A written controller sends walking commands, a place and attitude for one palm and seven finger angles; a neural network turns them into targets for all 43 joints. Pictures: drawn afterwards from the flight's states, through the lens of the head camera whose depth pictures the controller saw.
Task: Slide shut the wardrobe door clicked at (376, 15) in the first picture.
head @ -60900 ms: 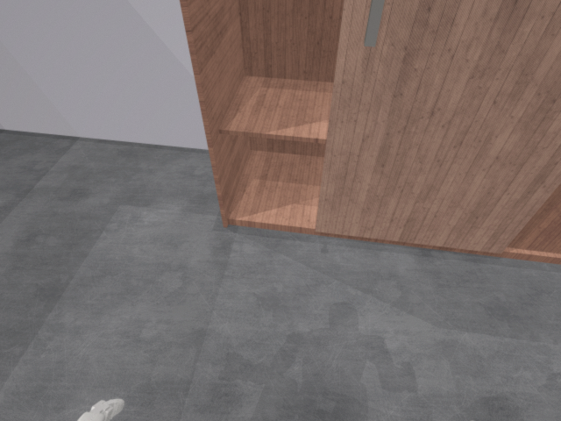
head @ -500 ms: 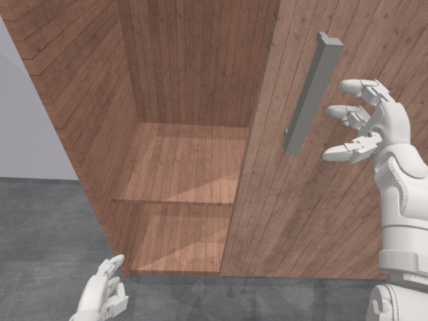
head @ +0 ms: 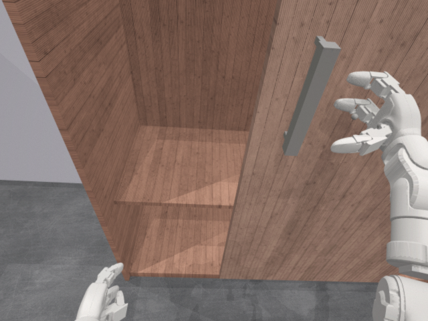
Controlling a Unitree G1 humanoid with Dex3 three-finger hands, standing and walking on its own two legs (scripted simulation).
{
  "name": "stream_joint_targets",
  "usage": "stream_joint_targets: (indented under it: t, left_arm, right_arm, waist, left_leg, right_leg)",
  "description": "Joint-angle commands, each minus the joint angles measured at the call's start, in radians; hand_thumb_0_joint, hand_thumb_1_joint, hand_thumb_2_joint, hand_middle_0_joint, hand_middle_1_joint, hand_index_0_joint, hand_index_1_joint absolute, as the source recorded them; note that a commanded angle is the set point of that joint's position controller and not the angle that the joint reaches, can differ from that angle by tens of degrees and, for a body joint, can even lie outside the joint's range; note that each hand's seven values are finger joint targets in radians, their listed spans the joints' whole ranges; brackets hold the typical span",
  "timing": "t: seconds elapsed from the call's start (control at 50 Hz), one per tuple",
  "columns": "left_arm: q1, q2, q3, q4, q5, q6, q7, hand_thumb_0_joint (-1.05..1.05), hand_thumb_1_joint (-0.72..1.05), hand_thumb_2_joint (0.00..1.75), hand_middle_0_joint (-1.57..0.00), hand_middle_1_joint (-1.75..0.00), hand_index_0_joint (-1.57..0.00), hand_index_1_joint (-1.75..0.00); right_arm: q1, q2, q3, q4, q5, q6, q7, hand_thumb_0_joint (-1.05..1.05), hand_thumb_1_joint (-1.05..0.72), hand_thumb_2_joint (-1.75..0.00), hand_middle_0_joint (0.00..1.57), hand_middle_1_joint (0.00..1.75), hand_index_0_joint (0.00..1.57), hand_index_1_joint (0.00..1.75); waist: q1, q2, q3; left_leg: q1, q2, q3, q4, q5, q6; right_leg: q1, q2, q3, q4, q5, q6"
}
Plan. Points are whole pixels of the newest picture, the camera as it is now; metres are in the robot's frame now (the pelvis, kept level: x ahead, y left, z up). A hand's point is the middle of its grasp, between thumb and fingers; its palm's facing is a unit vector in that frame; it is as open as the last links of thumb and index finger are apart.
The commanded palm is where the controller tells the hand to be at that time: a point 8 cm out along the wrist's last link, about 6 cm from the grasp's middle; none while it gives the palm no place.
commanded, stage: feel for the door with the fingertips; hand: right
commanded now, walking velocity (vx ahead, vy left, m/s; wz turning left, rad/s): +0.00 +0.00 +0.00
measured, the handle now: (303, 100) +0.46 -0.13 +0.23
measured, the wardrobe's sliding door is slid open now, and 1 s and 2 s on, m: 0.41 0.41 0.41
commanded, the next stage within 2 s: slide the fingers in behind the handle in 1.00 s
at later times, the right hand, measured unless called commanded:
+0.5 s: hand (332, 126) +0.38 -0.16 +0.23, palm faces +0.00 +1.00 -0.01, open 13.9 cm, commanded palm +0.36 -0.21 +0.22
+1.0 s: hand (325, 112) +0.41 -0.16 +0.24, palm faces -0.02 +1.00 +0.01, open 14.0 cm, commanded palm +0.39 -0.21 +0.22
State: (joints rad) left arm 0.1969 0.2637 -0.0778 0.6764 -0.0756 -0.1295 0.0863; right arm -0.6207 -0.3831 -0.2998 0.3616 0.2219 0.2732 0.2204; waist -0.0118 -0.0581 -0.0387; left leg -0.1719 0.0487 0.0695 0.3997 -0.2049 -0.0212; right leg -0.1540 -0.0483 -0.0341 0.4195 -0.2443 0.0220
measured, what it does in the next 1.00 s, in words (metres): stands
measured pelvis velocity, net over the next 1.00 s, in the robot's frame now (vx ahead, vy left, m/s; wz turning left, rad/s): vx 0.00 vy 0.00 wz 0.02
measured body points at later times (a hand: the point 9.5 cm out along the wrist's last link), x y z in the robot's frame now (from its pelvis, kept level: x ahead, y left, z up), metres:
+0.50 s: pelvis -0.01 +0.00 +0.00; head -0.03 +0.03 +0.45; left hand +0.18 +0.23 -0.09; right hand +0.37 -0.22 +0.23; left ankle +0.01 +0.13 -0.74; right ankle -0.01 -0.13 -0.74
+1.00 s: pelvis +0.00 +0.00 +0.00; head -0.02 +0.02 +0.45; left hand +0.14 +0.24 -0.10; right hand +0.41 -0.21 +0.24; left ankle +0.01 +0.13 -0.74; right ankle -0.01 -0.13 -0.74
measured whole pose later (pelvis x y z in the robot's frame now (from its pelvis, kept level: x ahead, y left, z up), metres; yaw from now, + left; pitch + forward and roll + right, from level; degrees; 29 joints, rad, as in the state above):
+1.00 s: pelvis +0.00 +0.00 +0.00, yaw +1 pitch +0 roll +0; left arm 0.24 0.26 -0.06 0.70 -0.07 -0.13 0.08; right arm -0.69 -0.32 -0.26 0.47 0.21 0.22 0.16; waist 0.01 -0.05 -0.04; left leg -0.19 0.05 0.05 0.39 -0.19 -0.03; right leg -0.16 -0.05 -0.05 0.41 -0.24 0.02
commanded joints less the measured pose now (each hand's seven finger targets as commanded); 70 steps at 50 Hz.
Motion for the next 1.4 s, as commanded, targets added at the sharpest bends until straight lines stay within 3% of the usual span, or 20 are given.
stream_joint_targets:
  t: [0.0,0.1,0.18,0.28,0.36,0.4,0.48,0.54,0.6,0.68,0.72,0.78,0.84,0.92,1.0,1.04,1.18,1.26,1.34,1.38]
  left_arm:
    - [-0.119,0.124,0.053,-0.161,-0.007,-0.041,0.004,0.0,0.9,0.9,-0.2,-0.3,-0.2,-0.3]
    - [-0.13,0.11,0.057,-0.189,0.0,-0.059,-0.002,0.0,0.9,0.9,-0.2,-0.3,-0.2,-0.3]
    - [-0.135,0.097,0.053,-0.174,0.006,-0.075,-0.007,0.0,0.9,0.9,-0.2,-0.3,-0.2,-0.3]
    - [-0.147,0.103,0.051,-0.152,0.001,-0.061,-0.006,0.0,0.9,0.9,-0.2,-0.3,-0.2,-0.3]
    - [-0.166,0.098,0.05,-0.172,0.0,-0.046,-0.008,0.0,0.9,0.9,-0.2,-0.3,-0.2,-0.3]
    - [-0.171,0.096,0.048,-0.174,0.0,-0.041,-0.009,0.0,0.9,0.9,-0.2,-0.3,-0.2,-0.3]
    - [-0.164,0.098,0.048,-0.162,0.003,-0.041,-0.001,0.0,0.9,0.9,-0.2,-0.3,-0.2,-0.3]
    - [-0.158,0.092,0.047,-0.156,0.001,-0.049,0.003,0.0,0.9,0.9,-0.2,-0.3,-0.2,-0.3]
    - [-0.146,0.093,0.049,-0.153,0.003,-0.054,0.003,0.0,0.9,0.9,-0.2,-0.3,-0.2,-0.3]
    - [-0.124,0.107,0.05,-0.129,0.0,-0.05,0.009,0.0,0.9,0.9,-0.2,-0.3,-0.2,-0.3]
    - [-0.119,0.106,0.051,-0.129,-0.003,-0.053,0.011,0.0,0.9,0.9,-0.2,-0.3,-0.2,-0.3]
    - [-0.105,0.109,0.058,-0.131,0.001,-0.055,0.006,0.0,0.9,0.9,-0.2,-0.3,-0.2,-0.3]
    - [-0.104,0.101,0.061,-0.144,0.003,-0.063,0.0,0.0,0.9,0.9,-0.2,-0.3,-0.2,-0.3]
    - [-0.087,0.109,0.065,-0.131,0.005,-0.061,-0.002,0.0,0.9,0.9,-0.2,-0.3,-0.2,-0.3]
    - [-0.078,0.115,0.066,-0.13,0.006,-0.048,-0.002,0.0,0.9,0.9,-0.2,-0.3,-0.2,-0.3]
    - [-0.081,0.107,0.065,-0.135,0.005,-0.048,-0.003,0.0,0.9,0.9,-0.2,-0.3,-0.2,-0.3]
    - [-0.075,0.113,0.071,-0.138,0.008,-0.044,-0.006,0.0,0.9,0.9,-0.2,-0.3,-0.2,-0.3]
    - [-0.081,0.108,0.067,-0.139,0.005,-0.044,-0.004,0.0,0.9,0.9,-0.2,-0.3,-0.2,-0.3]
    - [-0.091,0.103,0.068,-0.147,0.006,-0.048,-0.005,0.0,0.9,0.9,-0.2,-0.3,-0.2,-0.3]
    - [-0.096,0.098,0.066,-0.144,0.005,-0.049,-0.008,0.0,0.9,0.9,-0.2,-0.3,-0.2,-0.3]
  right_arm:
    - [-0.343,-0.194,-0.04,-0.09,0.01,-0.007,0.017,0.0,0.5,-0.3,0.3,1.2,0.3,1.2]
    - [-0.469,-0.199,-0.038,-0.302,0.024,-0.103,0.01,0.0,0.5,-0.3,0.3,1.2,0.3,1.2]
    - [-0.466,-0.176,-0.029,-0.371,0.019,-0.149,-0.022,0.0,0.5,-0.3,0.3,1.2,0.3,1.2]
    - [-0.39,-0.135,-0.01,-0.247,0.0,-0.066,-0.059,0.0,0.5,-0.3,0.3,1.2,0.3,1.2]
    - [-0.351,-0.133,-0.025,-0.275,0.004,-0.017,-0.068,0.0,0.5,-0.3,0.3,1.2,0.3,1.2]
    - [-0.365,-0.111,-0.006,-0.287,0.011,-0.019,-0.068,0.0,0.5,-0.3,0.3,1.2,0.3,1.2]
    - [-0.42,-0.181,-0.054,-0.269,0.009,-0.045,-0.076,0.0,0.5,-0.3,0.3,1.2,0.3,1.2]
    - [-0.511,-0.139,0.005,-0.259,-0.003,-0.069,-0.075,0.0,0.5,-0.3,0.3,1.2,0.3,1.2]
    - [-0.513,-0.151,-0.001,-0.244,-0.01,-0.085,-0.07,0.0,0.5,-0.3,0.3,1.2,0.3,1.2]
    - [-0.5,-0.148,0.003,-0.1,0.001,-0.075,-0.053,0.0,0.5,-0.3,0.3,1.2,0.3,1.2]
    - [-0.553,-0.125,0.031,-0.081,-0.002,-0.075,-0.049,0.0,0.5,-0.3,0.3,1.2,0.3,1.2]
    - [-0.548,-0.168,-0.008,-0.082,-0.01,-0.096,-0.057,0.0,0.5,-0.3,0.3,1.2,0.3,1.2]
    - [-0.564,-0.149,-0.002,-0.144,-0.01,-0.125,-0.063,0.0,0.5,-0.3,0.3,1.2,0.3,1.2]
    - [-0.542,-0.175,-0.034,-0.107,-0.01,-0.131,-0.072,0.0,0.5,-0.3,0.3,1.2,0.3,1.2]
    - [-0.509,-0.207,-0.061,-0.067,-0.03,-0.108,-0.087,0.0,0.5,-0.3,0.3,1.2,0.3,1.2]
    - [-0.548,-0.17,-0.021,-0.095,-0.038,-0.103,-0.087,0.0,0.5,-0.3,0.3,1.2,0.3,1.2]
    - [-0.511,-0.159,-0.027,-0.12,-0.018,-0.099,-0.078,0.0,0.5,-0.3,0.3,1.2,0.3,1.2]
    - [-0.547,-0.135,0.003,-0.127,-0.021,-0.098,-0.077,0.0,0.5,-0.3,0.3,1.2,0.3,1.2]
    - [-0.554,-0.137,0.002,-0.198,-0.023,-0.111,-0.083,0.0,0.5,-0.3,0.3,1.2,0.3,1.2]
    - [-0.549,-0.077,0.053,-0.216,-0.018,-0.113,-0.082,0.0,0.5,-0.3,0.3,1.2,0.3,1.2]
  waist:
    - [0.0,0.057,-0.203]
    - [0.007,0.046,-0.321]
    - [0.001,-0.01,-0.319]
    - [-0.004,0.025,-0.199]
    - [-0.014,0.062,-0.236]
    - [-0.008,0.073,-0.239]
    - [-0.004,0.09,-0.233]
    - [0.019,0.033,-0.225]
    - [0.017,-0.003,-0.273]
    - [0.024,0.071,-0.219]
    - [0.035,0.045,-0.21]
    - [0.021,0.051,-0.248]
    - [0.016,0.027,-0.317]
    - [0.015,0.074,-0.286]
    - [0.005,0.068,-0.249]
    - [0.014,0.012,-0.244]
    - [0.012,0.077,-0.284]
    - [0.024,0.042,-0.255]
    - [0.019,0.019,-0.3]
    - [0.025,0.007,-0.291]
  left_leg:
    - [0.057,-0.046,0.002,-0.036,0.212,0.04]
    - [0.086,-0.048,-0.004,-0.022,0.247,0.039]
    - [0.09,-0.05,-0.005,-0.017,0.272,0.044]
    - [0.055,-0.051,-0.001,-0.042,0.186,0.04]
    - [0.084,-0.048,-0.002,-0.035,0.21,0.037]
    - [0.088,-0.048,-0.005,-0.037,0.216,0.034]
    - [0.078,-0.048,-0.016,-0.049,0.18,0.031]
    - [0.05,-0.048,-0.019,-0.053,0.171,0.031]
    - [0.074,-0.046,-0.02,-0.047,0.199,0.037]
    - [0.055,-0.048,-0.015,-0.06,0.167,0.033]
    - [0.035,-0.045,-0.016,-0.06,0.157,0.032]
    - [0.064,-0.045,-0.014,-0.051,0.191,0.037]
    - [0.091,-0.048,-0.012,-0.029,0.256,0.039]
    - [0.091,-0.049,-0.011,-0.032,0.263,0.034]
    - [0.088,-0.045,-0.012,-0.033,0.248,0.035]
    - [0.068,-0.046,-0.011,-0.032,0.247,0.038]
    - [0.098,-0.05,-0.007,-0.027,0.283,0.039]
    - [0.058,-0.051,-0.007,-0.034,0.242,0.037]
    - [0.078,-0.052,-0.009,-0.025,0.278,0.041]
    - [0.075,-0.052,-0.007,-0.025,0.286,0.044]
  right_leg:
    - [0.029,0.049,0.016,-0.054,0.199,-0.045]
    - [0.1,0.049,0.023,-0.039,0.243,-0.049]
    - [0.121,0.049,0.021,-0.033,0.277,-0.044]
    - [0.05,0.05,0.015,-0.059,0.185,-0.044]
    - [0.054,0.049,0.012,-0.061,0.206,-0.047]
    - [0.055,0.049,0.01,-0.058,0.208,-0.048]
    - [0.05,0.049,0.007,-0.053,0.175,-0.053]
    - [0.07,0.051,0.006,-0.053,0.164,-0.053]
    - [0.091,0.052,0.009,-0.048,0.19,-0.05]
    - [0.049,0.05,0.009,-0.054,0.15,-0.051]
    - [0.05,0.05,0.009,-0.057,0.141,-0.052]
    - [0.058,0.048,0.012,-0.051,0.184,-0.051]
    - [0.098,0.046,0.012,-0.044,0.246,-0.049]
    - [0.071,0.042,0.006,-0.05,0.238,-0.051]
    - [0.036,0.04,0.0,-0.057,0.229,-0.051]
    - [0.054,0.041,0.0,-0.055,0.238,-0.048]
    - [0.065,0.037,0.002,-0.045,0.27,-0.05]
    - [0.072,0.037,0.003,-0.051,0.236,-0.049]
    - [0.106,0.038,0.007,-0.042,0.28,-0.048]
    - [0.112,0.037,0.008,-0.037,0.292,-0.046]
